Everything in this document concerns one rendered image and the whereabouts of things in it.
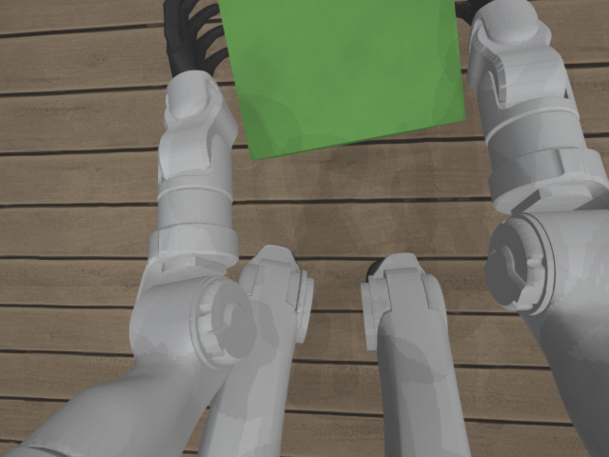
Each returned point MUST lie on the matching robot right hand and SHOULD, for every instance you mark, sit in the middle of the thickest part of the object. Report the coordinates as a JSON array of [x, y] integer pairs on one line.
[[467, 12]]

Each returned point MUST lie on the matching right robot upper arm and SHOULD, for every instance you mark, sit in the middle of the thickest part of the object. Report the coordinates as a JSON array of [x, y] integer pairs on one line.
[[552, 267]]

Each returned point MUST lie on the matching robot left hand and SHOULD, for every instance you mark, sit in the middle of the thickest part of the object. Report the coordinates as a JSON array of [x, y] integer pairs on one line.
[[186, 52]]

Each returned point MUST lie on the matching carton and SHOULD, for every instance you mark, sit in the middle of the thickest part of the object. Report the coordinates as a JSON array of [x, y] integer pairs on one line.
[[317, 74]]

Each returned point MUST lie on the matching left robot upper arm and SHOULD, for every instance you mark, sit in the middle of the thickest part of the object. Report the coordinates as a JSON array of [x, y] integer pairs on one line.
[[186, 337]]

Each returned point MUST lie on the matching robot left thigh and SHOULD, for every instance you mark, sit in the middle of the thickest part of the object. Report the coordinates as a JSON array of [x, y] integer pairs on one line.
[[246, 415]]

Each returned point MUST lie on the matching robot right forearm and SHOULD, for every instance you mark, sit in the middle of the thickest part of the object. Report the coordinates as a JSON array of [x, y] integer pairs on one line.
[[529, 117]]

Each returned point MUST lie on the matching robot right foot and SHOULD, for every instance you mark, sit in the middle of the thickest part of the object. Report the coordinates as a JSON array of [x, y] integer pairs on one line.
[[373, 268]]

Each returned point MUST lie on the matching robot left forearm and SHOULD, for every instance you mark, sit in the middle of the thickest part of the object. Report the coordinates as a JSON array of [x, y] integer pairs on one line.
[[194, 236]]

